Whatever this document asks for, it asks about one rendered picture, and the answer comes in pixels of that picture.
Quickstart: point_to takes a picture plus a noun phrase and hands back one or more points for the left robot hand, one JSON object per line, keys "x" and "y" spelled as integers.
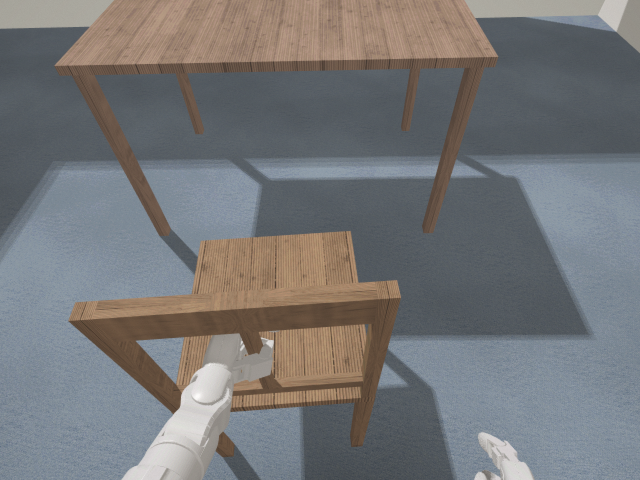
{"x": 223, "y": 351}

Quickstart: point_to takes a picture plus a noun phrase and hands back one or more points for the chair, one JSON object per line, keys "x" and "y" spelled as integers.
{"x": 304, "y": 285}

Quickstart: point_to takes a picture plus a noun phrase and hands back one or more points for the left robot forearm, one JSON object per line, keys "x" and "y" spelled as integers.
{"x": 186, "y": 444}

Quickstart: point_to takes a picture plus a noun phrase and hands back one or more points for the right robot hand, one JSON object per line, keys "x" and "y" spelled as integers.
{"x": 504, "y": 456}

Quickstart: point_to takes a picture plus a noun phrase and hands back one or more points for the table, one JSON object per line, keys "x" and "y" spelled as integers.
{"x": 219, "y": 36}

